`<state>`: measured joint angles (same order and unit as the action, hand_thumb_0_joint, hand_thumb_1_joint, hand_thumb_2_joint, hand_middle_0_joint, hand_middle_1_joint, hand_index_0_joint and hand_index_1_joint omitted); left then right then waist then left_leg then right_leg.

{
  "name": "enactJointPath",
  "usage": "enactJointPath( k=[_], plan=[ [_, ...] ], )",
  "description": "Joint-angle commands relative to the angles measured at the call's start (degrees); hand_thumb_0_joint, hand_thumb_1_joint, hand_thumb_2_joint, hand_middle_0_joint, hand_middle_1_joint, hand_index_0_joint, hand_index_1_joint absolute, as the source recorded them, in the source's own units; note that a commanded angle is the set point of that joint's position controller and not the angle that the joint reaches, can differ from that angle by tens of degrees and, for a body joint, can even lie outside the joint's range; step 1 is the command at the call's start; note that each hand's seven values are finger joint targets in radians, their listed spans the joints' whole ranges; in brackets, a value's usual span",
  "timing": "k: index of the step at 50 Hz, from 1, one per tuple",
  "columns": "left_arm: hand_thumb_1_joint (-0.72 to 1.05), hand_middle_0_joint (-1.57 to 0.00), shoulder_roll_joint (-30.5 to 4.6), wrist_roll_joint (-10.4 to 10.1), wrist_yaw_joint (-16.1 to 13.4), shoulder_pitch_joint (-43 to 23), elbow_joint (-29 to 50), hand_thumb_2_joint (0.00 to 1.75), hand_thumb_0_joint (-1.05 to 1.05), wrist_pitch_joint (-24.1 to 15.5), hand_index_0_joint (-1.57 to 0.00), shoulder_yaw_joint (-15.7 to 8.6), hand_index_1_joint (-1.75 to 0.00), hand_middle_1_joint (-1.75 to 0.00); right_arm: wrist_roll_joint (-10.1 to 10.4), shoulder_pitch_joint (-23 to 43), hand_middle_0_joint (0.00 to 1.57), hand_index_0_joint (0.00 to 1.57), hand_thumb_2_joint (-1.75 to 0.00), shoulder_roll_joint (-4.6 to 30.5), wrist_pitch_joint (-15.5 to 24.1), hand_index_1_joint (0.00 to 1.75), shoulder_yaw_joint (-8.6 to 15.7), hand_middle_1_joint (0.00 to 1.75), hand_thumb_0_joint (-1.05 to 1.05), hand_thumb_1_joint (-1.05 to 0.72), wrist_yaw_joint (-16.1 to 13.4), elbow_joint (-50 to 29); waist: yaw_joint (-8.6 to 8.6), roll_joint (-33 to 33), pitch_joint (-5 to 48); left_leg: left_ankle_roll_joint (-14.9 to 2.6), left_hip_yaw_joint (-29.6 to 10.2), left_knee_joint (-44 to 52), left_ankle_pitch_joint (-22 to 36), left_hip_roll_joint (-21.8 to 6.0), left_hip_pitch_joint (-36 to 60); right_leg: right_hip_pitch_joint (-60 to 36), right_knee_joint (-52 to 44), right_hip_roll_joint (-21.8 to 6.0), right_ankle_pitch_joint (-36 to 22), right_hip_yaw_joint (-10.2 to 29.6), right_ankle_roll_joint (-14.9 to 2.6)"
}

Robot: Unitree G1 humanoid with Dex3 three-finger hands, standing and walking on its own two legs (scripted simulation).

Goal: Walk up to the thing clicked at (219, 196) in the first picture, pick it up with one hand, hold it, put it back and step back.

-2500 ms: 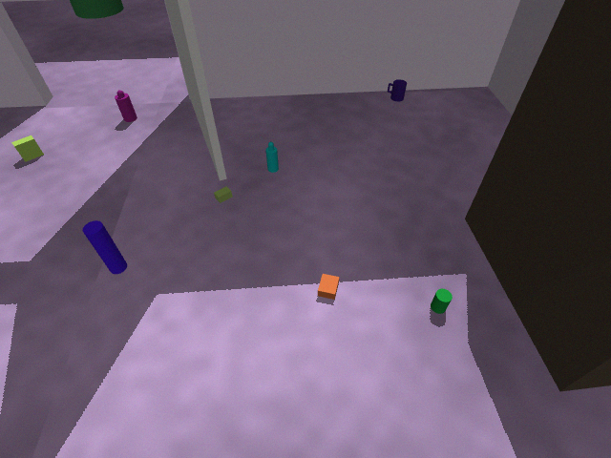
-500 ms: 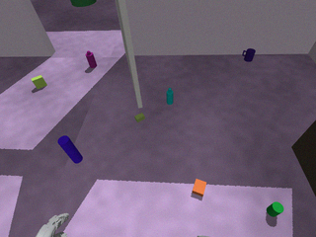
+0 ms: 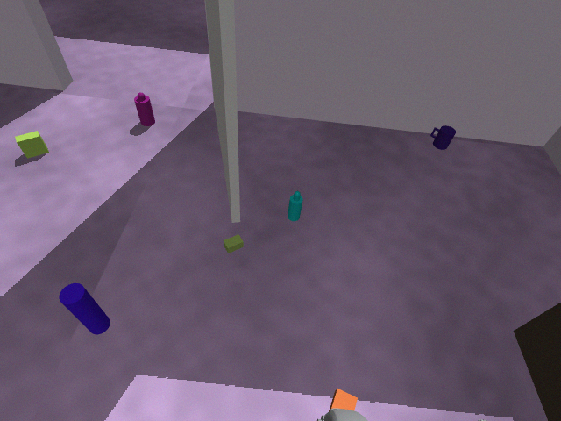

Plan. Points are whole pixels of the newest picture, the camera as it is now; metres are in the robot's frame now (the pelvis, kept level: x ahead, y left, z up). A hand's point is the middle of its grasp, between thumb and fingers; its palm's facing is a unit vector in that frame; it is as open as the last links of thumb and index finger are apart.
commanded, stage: walk up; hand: left
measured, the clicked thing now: (233, 243) +0.89 +0.18 -0.75
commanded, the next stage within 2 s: none
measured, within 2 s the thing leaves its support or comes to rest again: neither
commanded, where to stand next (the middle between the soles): +0.50 -0.04 m, yaw +0 degrees
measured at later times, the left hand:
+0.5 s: hand (132, 341) +0.26 +0.26 -0.13, palm faces -0.08 -0.92 -0.38, open 7.3 cm
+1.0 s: hand (135, 296) +0.35 +0.29 -0.15, palm faces -0.12 -0.94 -0.32, open 7.4 cm
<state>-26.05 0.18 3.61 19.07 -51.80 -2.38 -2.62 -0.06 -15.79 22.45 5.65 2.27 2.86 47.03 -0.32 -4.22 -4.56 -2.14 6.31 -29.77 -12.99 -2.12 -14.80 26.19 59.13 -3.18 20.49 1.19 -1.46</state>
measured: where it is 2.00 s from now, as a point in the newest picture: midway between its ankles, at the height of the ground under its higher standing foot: (293, 360)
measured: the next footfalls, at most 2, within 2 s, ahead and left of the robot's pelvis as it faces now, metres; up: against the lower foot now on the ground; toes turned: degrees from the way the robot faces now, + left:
right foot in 0.16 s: +0.22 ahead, -0.20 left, +0.03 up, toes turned -10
left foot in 0.56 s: +0.33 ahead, +0.09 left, +0.00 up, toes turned -2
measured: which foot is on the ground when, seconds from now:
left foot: down 0.00-0.26, up 0.28-0.54, down 0.56-1.00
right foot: up 0.00-0.14, down 0.16-0.60, up 0.62-1.00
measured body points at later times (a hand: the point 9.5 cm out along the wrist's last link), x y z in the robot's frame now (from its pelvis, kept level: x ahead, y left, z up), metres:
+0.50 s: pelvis +0.16 -0.01 +0.00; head +0.18 +0.00 +0.45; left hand +0.27 +0.31 -0.10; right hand +0.26 -0.33 -0.09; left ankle +0.27 +0.09 -0.70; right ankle +0.18 -0.18 -0.72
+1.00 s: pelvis +0.28 +0.01 +0.02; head +0.29 +0.04 +0.46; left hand +0.36 +0.34 -0.12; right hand +0.20 -0.30 -0.08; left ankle +0.29 +0.09 -0.74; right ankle +0.37 -0.18 -0.67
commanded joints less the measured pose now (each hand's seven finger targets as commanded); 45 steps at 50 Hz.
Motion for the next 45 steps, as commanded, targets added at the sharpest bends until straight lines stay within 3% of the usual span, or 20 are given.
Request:
enactJointPath(
  k=[1,8,11,12,13,14,16,19,20,23,24,26,27,28,29,30,32,35,40,45],
  plan=[
    [0.9,-0.2,-8.91,0.38,0.47,-0.39,5.23,0.9,0.0,-1.01,-0.2,-3.02,-0.3,-0.3,-0.25,-3.49,0.2,0.2,-0.9,17.03,1.29,0.3,5.52,0.3,0.0,-0.9,-1.25,-3.25,1.73,13.19,1.22,-11.03,-11.75,15.82,3.58,-14.01,6.16,6.42,-9.01,-3.58,-4.2,-0.72,1.63],
    [0.9,-0.2,-8.28,0.66,1.3,-4.82,5.78,0.9,0.0,-1.65,-0.2,-3.86,-0.3,-0.3,0.0,-1.92,0.2,0.2,-0.9,17.28,0.67,0.3,5.55,0.3,0.0,-0.9,-0.93,-4.32,0.96,11.07,1.75,-8.5,-7.63,10.85,1.37,-12.17,1.71,-5.66,-22.46,-1.32,-12.64,-4.87,-0.05],
    [0.9,-0.2,-9.05,0.48,0.32,0.57,3.47,0.9,0.0,-2.21,-0.2,-4.99,-0.3,-0.3,0.39,-3.34,0.2,0.2,-0.9,15.07,-0.37,0.3,4.6,0.3,0.0,-0.9,-1.02,-3.56,-2.18,0.84,8.09,-4.75,-1.36,-8.09,16.8,-6.89,2.41,-21.06,-31.93,4.03,-15.55,-8.92,-1.58],
    [0.9,-0.2,-12.14,0.57,-0.56,7.4,2.04,0.9,0.0,-2.33,-0.2,-6.53,-0.3,-0.3,0.7,-2.72,0.2,0.2,-0.9,13.06,-0.55,0.3,3.69,0.3,0.0,-0.9,-1.17,-4.43,-5.89,-6.57,13.43,-2.12,0.69,-21.6,14.4,-4.22,-4.78,-33.17,-33.03,-0.06,-14.97,-2.81,-4.66],
    [0.9,-0.2,-16.17,0.66,-1.5,11.26,1.97,0.9,0.0,-2.19,-0.2,-7.94,-0.3,-0.3,1.01,-1.36,0.2,0.2,-0.9,9.98,-0.59,0.3,2.34,0.3,0.0,-0.9,-1.33,-5.97,-8.24,-17.64,14.1,0.54,0.92,-33.86,-5.26,1.72,-22.07,-43.35,-35.85,-11.69,-13.56,16.04,-10.0],
    [0.9,-0.2,-15.24,0.56,-2.27,10.9,3.67,0.9,0.0,-1.81,-0.2,-7.46,-0.3,-0.3,0.7,2.57,0.2,0.2,-0.9,11.22,-1.05,0.3,2.53,0.3,0.0,-0.9,-1.72,-6.01,-8.71,-9.86,12.07,0.99,-4.01,-35.72,-16.99,0.52,-27.8,-43.19,-39.15,-17.71,-11.96,21.6,-13.68],
    [0.9,-0.2,-14.4,0.04,-3.27,2.91,6.06,0.9,0.0,-1.78,-0.2,-7.06,-0.3,-0.3,1.48,4.29,0.2,0.2,-0.9,13.34,-1.19,0.3,2.9,0.3,0.0,-0.9,-1.77,-4.98,-6.07,-3.27,9.34,1.96,-8.6,-35.28,-14.36,-3.33,-27.02,-37.13,-41.17,-18.4,-13.72,20.06,-15.07],
    [0.9,-0.2,-13.11,0.89,-3.36,-4.34,7.54,0.9,0.0,-2.1,-0.2,-6.15,-0.3,-0.3,0.94,-0.09,0.2,0.2,-0.9,12.46,-1.82,0.3,3.21,0.3,0.0,-0.9,-0.8,-2.63,-1.82,-6.77,6.88,2.01,-6.79,-23.79,-13.15,-3.38,-18.79,-27.88,-37.54,-10.7,-18.73,4.14,-11.18],
    [0.9,-0.2,-13.62,1.46,-3.16,-6.19,8.25,0.9,0.0,-2.27,-0.2,-6.26,-0.3,-0.3,0.51,-2.68,0.2,0.2,-0.9,12.46,-2.19,0.3,3.66,0.3,0.0,-0.9,-0.45,-2.19,-0.37,-9.09,7.22,2.04,-5.49,-22.26,-11.09,-3.36,-14.82,-24.01,-37.9,-11.29,-16.72,2.97,-10.85],
    [0.9,-0.2,-13.89,1.92,-2.37,-12.04,9.75,0.9,0.0,-2.46,-0.2,-6.24,-0.3,-0.3,-0.04,-7.56,0.2,0.2,-0.9,13.18,-2.68,0.3,5.25,0.3,0.0,-0.9,0.24,-1.49,3.63,-7.75,7.71,1.9,-3.78,-15.04,-1.81,-4.18,0.94,-9.54,-39.03,-12.08,-1.69,0.43,-9.0],
    [0.9,-0.2,-13.83,1.88,-2.22,-15.86,10.07,0.9,0.0,-2.24,-0.2,-6.23,-0.3,-0.3,-0.15,-12.4,0.2,0.2,-0.9,13.23,-2.71,0.3,5.85,0.3,0.0,-0.9,0.19,0.11,7.36,-6.61,7.28,2.0,-2.1,-11.35,3.44,-3.81,8.7,-2.56,-35.62,-11.36,4.28,-1.59,-7.86],
    [0.9,-0.2,-9.82,2.28,-1.7,-16.58,9.09,0.9,0.0,-0.66,-0.2,-5.61,-0.3,-0.3,-1.09,-23.6,0.2,0.2,-0.9,15.13,-2.71,0.3,7.94,0.3,0.0,-0.9,-0.66,5.4,12.01,4.22,5.89,2.42,-2.98,-8.68,-3.83,0.68,22.05,12.3,-16.87,-5.08,16.99,-4.41,-5.74],
    [0.9,-0.2,-6.13,2.23,-1.48,-16.18,9.02,0.9,0.0,0.15,-0.2,-4.62,-0.3,-0.3,-1.8,-27.96,0.2,0.2,-0.9,16.92,-2.41,0.3,8.36,0.3,0.0,-0.9,-1.33,6.14,14.04,13.49,2.02,0.6,-13.2,-2.6,-15.96,-1.67,22.74,20.56,1.77,-0.15,14.99,-4.88,-4.74],
    [0.9,-0.2,-3.29,1.36,-1.54,-16.29,9.7,0.9,0.0,0.5,-0.2,-3.62,-0.3,-0.3,-1.9,-25.31,0.2,0.2,-0.9,17.38,-1.86,0.3,7.34,0.3,0.0,-0.9,-1.97,3.98,11.72,17.97,-3.25,-0.56,-33.33,9.63,-32.92,-9.98,13.44,25.68,15.71,4.27,8.8,2.1,-3.51],
    [0.9,-0.2,-6.42,0.31,-1.74,-14.67,9.99,0.9,0.0,0.86,-0.2,-3.81,-0.3,-0.3,-0.95,-15.99,0.2,0.2,-0.9,19.33,-1.34,0.3,6.75,0.3,0.0,-0.9,-2.21,0.7,6.26,11.6,-6.65,-2.43,-48.16,23.55,-44.46,-15.96,2.47,24.71,16.52,2.93,1.01,8.21,-3.03],
    [0.9,-0.2,-9.83,0.48,-2.01,-9.09,7.86,0.9,0.0,1.0,-0.2,-3.97,-0.3,-0.3,0.39,-4.8,0.2,0.2,-0.9,24.52,-0.82,0.3,7.53,0.3,0.0,-0.9,-2.53,-2.88,1.1,13.1,-8.49,-2.79,-54.26,30.8,-54.92,-19.93,-7.71,21.5,18.78,0.69,-0.7,9.41,-2.45],
    [0.9,-0.2,-14.22,0.42,-1.57,-1.98,2.36,0.9,0.0,1.55,-0.2,-5.72,-0.3,-0.3,-0.05,2.06,0.2,0.2,-0.9,20.54,0.05,0.3,6.31,0.3,0.0,-0.9,-2.55,-3.73,-3.1,12.86,-8.61,-2.33,-42.22,28.32,-46.53,-17.15,-11.46,13.82,15.34,-2.26,-5.88,7.02,0.42],
    [0.9,-0.2,-13.08,0.08,-0.11,0.55,-0.81,0.9,0.0,2.4,-0.2,-6.34,-0.3,-0.3,-1.24,-1.39,0.2,0.2,-0.9,17.08,1.51,0.3,5.55,0.3,0.0,-0.9,-2.3,-0.19,-2.77,15.29,-7.09,0.68,-26.4,26.5,-33.5,-9.6,-14.03,4.57,5.15,-1.36,-11.82,4.48,1.82],
    [0.9,-0.2,-10.98,0.77,0.58,-8.35,3.13,0.9,0.0,2.32,-0.2,-5.59,-0.3,-0.3,-0.61,-10.72,0.2,0.2,-0.9,14.9,2.05,0.3,5.49,0.3,0.0,-0.9,-2.81,3.0,2.32,8.95,-1.01,-0.49,-26.11,23.71,-22.74,-11.05,8.89,14.46,-2.38,0.05,-14.06,6.2,2.32],
    [0.9,-0.2,-9.52,0.31,0.45,-8.45,3.46,0.9,0.0,2.19,-0.2,-4.48,-0.3,-0.3,-0.41,-11.77,0.2,0.2,-0.9,14.95,1.05,0.3,5.44,0.3,0.0,-0.9,-3.1,2.79,3.02,9.49,1.26,-1.59,-22.32,22.88,-17.9,-12.03,16.14,15.11,-9.37,1.33,-13.12,6.09,2.73]
  ],
)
